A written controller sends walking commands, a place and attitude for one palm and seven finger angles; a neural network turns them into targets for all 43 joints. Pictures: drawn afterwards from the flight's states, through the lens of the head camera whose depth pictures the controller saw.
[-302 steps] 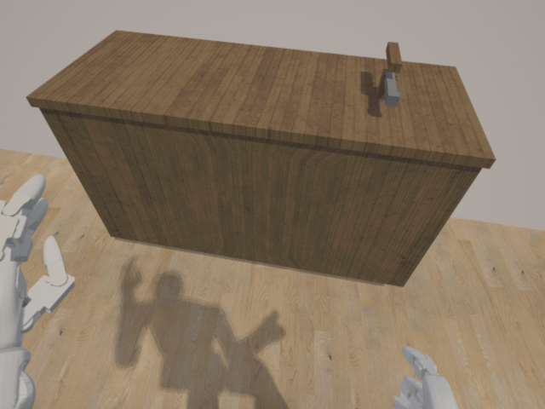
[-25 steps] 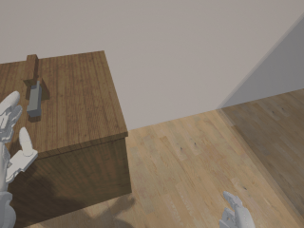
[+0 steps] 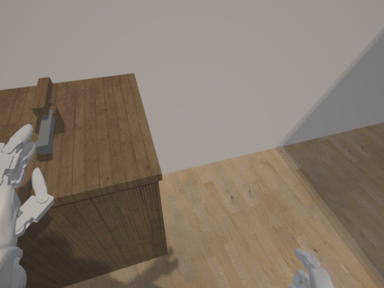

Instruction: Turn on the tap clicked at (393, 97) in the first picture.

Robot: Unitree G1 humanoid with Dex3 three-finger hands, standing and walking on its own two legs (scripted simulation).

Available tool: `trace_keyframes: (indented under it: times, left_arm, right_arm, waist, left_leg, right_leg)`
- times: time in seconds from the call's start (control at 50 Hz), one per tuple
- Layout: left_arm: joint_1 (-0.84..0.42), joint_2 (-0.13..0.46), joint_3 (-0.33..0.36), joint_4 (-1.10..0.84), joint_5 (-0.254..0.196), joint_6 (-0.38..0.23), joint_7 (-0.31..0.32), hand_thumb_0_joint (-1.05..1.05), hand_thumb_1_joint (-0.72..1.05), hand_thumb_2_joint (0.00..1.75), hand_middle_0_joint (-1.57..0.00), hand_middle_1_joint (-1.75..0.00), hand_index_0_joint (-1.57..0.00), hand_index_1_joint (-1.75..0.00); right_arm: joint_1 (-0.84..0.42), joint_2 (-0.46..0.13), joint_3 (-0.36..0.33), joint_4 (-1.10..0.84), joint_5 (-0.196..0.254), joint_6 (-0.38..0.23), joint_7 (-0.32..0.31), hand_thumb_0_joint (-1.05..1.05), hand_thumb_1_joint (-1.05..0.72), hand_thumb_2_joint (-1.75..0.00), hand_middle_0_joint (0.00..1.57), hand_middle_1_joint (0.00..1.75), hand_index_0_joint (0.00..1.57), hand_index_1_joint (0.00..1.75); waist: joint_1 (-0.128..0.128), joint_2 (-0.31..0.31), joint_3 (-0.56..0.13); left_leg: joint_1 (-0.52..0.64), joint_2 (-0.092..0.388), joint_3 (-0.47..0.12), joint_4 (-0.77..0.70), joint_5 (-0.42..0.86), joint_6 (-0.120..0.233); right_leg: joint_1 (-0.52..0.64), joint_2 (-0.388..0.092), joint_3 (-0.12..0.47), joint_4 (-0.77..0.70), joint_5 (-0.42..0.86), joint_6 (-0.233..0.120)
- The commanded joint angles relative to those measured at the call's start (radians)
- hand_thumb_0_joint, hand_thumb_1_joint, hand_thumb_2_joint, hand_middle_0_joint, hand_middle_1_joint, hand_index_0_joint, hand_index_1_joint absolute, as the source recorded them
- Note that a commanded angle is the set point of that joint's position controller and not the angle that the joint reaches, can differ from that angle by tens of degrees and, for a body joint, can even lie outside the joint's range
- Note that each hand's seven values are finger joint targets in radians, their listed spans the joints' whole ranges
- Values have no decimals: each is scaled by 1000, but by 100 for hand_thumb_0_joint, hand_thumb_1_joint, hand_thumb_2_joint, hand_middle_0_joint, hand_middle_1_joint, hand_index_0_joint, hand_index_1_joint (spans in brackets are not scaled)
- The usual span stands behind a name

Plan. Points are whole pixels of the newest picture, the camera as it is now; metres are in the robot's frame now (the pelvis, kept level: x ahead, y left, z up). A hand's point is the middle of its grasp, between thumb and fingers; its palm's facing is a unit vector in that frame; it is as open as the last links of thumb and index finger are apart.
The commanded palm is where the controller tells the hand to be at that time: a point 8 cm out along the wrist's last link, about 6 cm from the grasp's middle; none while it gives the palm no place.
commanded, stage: shuffle to correct the standing spot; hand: left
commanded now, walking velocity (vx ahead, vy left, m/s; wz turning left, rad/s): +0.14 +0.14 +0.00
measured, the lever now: (44, 146) +0.40 +0.38 +0.05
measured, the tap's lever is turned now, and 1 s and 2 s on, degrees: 0 0 0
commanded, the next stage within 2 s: come to a stop and stand still in 0.16 s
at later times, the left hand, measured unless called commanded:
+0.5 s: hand (28, 151) +0.29 +0.30 +0.17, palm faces +0.39 -0.80 -0.46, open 7.4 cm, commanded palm +0.24 +0.33 +0.18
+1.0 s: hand (26, 131) +0.34 +0.34 +0.17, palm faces +0.37 -0.83 -0.41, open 7.4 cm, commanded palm +0.29 +0.38 +0.18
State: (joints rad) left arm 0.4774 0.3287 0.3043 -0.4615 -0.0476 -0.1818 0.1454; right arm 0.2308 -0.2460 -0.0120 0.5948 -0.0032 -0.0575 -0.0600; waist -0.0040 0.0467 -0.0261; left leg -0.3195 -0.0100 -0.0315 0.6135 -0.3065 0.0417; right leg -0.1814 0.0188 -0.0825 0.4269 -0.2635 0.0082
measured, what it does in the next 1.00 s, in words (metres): walks ahead: right foot, then left foot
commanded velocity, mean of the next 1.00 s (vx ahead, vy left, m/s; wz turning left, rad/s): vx -0.07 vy -0.03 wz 0.00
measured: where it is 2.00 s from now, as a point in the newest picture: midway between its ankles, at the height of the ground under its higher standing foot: outside the picture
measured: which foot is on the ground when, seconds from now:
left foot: down 0.00-0.42, up 0.44-0.62, down 0.64-1.00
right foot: down 0.00-0.10, up 0.12-0.38, down 0.40-1.00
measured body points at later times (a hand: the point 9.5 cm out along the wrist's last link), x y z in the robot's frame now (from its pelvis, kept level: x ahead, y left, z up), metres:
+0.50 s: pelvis +0.08 +0.05 -0.01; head +0.13 +0.05 +0.44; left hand +0.26 +0.34 +0.20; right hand +0.26 -0.16 -0.10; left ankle +0.06 +0.14 -0.67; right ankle +0.13 -0.03 -0.73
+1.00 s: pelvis +0.14 +0.09 +0.01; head +0.17 +0.10 +0.45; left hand +0.31 +0.38 +0.19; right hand +0.32 -0.11 -0.09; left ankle +0.18 +0.23 -0.73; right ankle +0.12 -0.01 -0.73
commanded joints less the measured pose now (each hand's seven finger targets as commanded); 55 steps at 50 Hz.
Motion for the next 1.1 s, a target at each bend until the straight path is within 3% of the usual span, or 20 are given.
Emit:
trace_keyframes:
  times: [0.0, 0.04, 0.06, 0.1, 0.16, 0.22, 0.28, 0.34, 0.36, 0.38, 0.4, 0.48, 0.56, 0.62, 0.64, 0.68, 0.74, 0.84, 0.9, 1.08]
  left_arm:
    - [-148, 202, 137, -219, -2, -71, 27, 0, 90, 90, -20, -30, -20, -30]
    - [-141, 208, 153, -247, -6, -73, 20, 0, 90, 90, -20, -30, -20, -30]
    - [-122, 203, 155, -283, -7, -80, 16, 0, 90, 90, -20, -30, -20, -30]
    - [-122, 226, 168, -336, -2, -100, 10, 0, 90, 90, -20, -30, -20, -30]
    - [-105, 218, 166, -354, -4, -101, 9, 0, 90, 90, -20, -30, -20, -30]
    - [35, 193, 169, -294, -10, -87, 1, 0, 90, 90, -20, -30, -20, -30]
    - [105, 210, 200, -261, -26, -77, -4, 0, 90, 90, -20, -30, -20, -30]
    - [52, 239, 239, -271, -48, -67, -8, 0, 90, 90, -20, -30, -20, -30]
    - [42, 250, 253, -273, -48, -68, -7, 0, 90, 90, -20, -30, -20, -30]
    - [42, 257, 247, -263, -49, -61, -5, 0, 90, 90, -20, -30, -20, -30]
    - [7, 228, 237, -261, -51, -66, -3, 0, 90, 90, -20, -30, -20, -30]
    - [-91, 194, 189, -290, -17, -61, 4, 0, 90, 90, -20, -30, -20, -30]
    - [-204, 178, 106, -377, -13, -34, 27, 0, 90, 90, -20, -30, -20, -30]
    - [-220, 195, 121, -400, -13, -23, 31, 0, 90, 90, -20, -30, -20, -30]
    - [-211, 225, 158, -391, -13, -24, 33, 0, 90, 90, -20, -30, -20, -30]
    - [-168, 204, 174, -301, -18, -26, 17, 0, 90, 90, -20, -30, -20, -30]
    - [-119, 219, 209, -339, -12, -45, 5, 0, 90, 90, -20, -30, -20, -30]
    - [33, 168, 167, -341, -26, -10, -1, 0, 90, 90, -20, -30, -20, -30]
    - [18, 193, 171, -346, -27, 12, 10, 0, 90, 90, -20, -30, -20, -30]
    - [-68, 200, 150, -268, -32, 31, 13, 0, 90, 90, -20, -30, -20, -30]
  right_arm:
    - [-126, -100, -39, -143, 7, -43, 3, 0, -90, -90, 20, 30, 20, 30]
    - [-119, -115, -40, -145, 5, -40, 0, 0, -90, -90, 20, 30, 20, 30]
    - [-122, -126, -40, -159, 3, -43, -1, 0, -90, -90, 20, 30, 20, 30]
    - [-114, -92, -35, -167, -15, -67, 12, 0, -90, -90, 20, 30, 20, 30]
    - [-100, -90, -40, -157, -14, -85, 23, 0, -90, -90, 20, 30, 20, 30]
    - [-82, -91, -44, -154, -4, -85, 29, 0, -90, -90, 20, 30, 20, 30]
    - [-76, -83, -34, -168, -12, -75, 25, 0, -90, -90, 20, 30, 20, 30]
    - [-124, -79, -38, -186, -19, -64, 17, 0, -90, -90, 20, 30, 20, 30]
    - [-132, -78, -45, -186, -6, -59, 22, 0, -90, -90, 20, 30, 20, 30]
    - [-124, -79, -42, -182, 19, -56, 25, 0, -90, -90, 20, 30, 20, 30]
    - [-119, -94, -36, -181, 2, -58, 29, 0, -90, -90, 20, 30, 20, 30]
    - [-157, -49, -3, -147, 19, -36, 23, 0, -90, -90, 20, 30, 20, 30]
    - [-172, -42, 0, -104, -1, -56, -15, 0, -90, -90, 20, 30, 20, 30]
    - [-177, -70, -11, -145, 8, -67, -31, 0, -90, -90, 20, 30, 20, 30]
    - [-184, -78, -12, -164, 13, -63, -39, 0, -90, -90, 20, 30, 20, 30]
    - [-180, -56, -7, -155, 9, -74, -26, 0, -90, -90, 20, 30, 20, 30]
    - [-168, -38, -12, -176, 3, -97, -12, 0, -90, -90, 20, 30, 20, 30]
    - [-117, -43, -23, -165, 8, -104, 9, 0, -90, -90, 20, 30, 20, 30]
    - [-119, -53, -21, -156, 9, -91, -4, 0, -90, -90, 20, 30, 20, 30]
    - [-152, -56, -13, -158, 15, -50, -38, 0, -90, -90, 20, 30, 20, 30]
  waist:
    - [-5, -122, 4]
    - [-23, 48, -2]
    - [-20, 197, -13]
    - [-19, 276, -38]
    - [-6, 83, -75]
    - [-4, 74, -92]
    - [-1, 89, -82]
    - [41, 52, -128]
    - [77, -51, -188]
    - [74, -284, -261]
    - [36, -252, -233]
    - [7, -172, -71]
    - [-8, -46, -18]
    - [14, 158, 87]
    - [22, 223, 106]
    - [15, 258, 104]
    - [26, 256, 11]
    - [23, -48, -243]
    - [15, -45, -268]
    - [17, -2, -129]
  left_leg:
    - [-74, 36, 12, 41, -10, -6]
    - [67, 54, -56, -131, 77, 6]
    - [146, 125, -223, -239, 203, 38]
    - [359, 230, -428, -334, 501, 60]
    - [424, 219, -290, -256, 633, 80]
    - [362, 151, -151, -240, 649, 48]
    - [279, 122, -94, -241, 770, -42]
    - [94, 68, 0, -32, 1027, -229]
    - [-112, 38, 15, 300, 917, -260]
    - [-256, -39, 8, 707, 266, -211]
    - [-294, -32, -59, 748, -204, -106]
    - [-67, 99, -76, 370, -186, -61]
    - [209, 6, 113, 45, 114, -71]
    - [51, 149, -140, -278, -88, -19]
    - [-67, 215, -262, -398, -166, 14]
    - [-201, 236, -302, -474, -291, 27]
    - [-116, 203, -196, -372, -129, 15]
    - [115, 102, 1, -105, 382, -52]
    - [175, 83, 31, -88, 497, -58]
    - [201, 70, 8, -207, 435, -51]
  right_leg:
    - [13, -301, 256, -96, -94, -153]
    - [-77, -178, 103, 95, -15, -88]
    - [-155, -52, 3, 283, 9, -32]
    - [-415, -1, 29, 546, -284, -8]
    - [-462, -45, 30, 587, -221, -12]
    - [-371, -40, -31, 456, -105, -7]
    - [-232, -14, -82, 258, -14, -15]
    - [159, 25, -148, -52, 205, -62]
    - [413, -89, -43, -69, 365, -154]
    - [468, -334, 273, 56, 788, -312]
    - [346, -463, 414, 17, 867, -330]
    - [-11, -325, 216, -60, 399, -182]
    - [-212, -180, 50, -85, -86, -98]
    - [-194, -47, 24, 81, -256, -22]
    - [-116, 2, 16, 187, -222, -3]
    - [-22, 25, 50, 258, -177, -4]
    - [41, 14, 74, 99, -25, -6]
    - [127, -61, 146, -41, 408, -19]
    - [111, -73, 124, -29, 587, -5]
    - [28, -17, 84, -124, 295, 14]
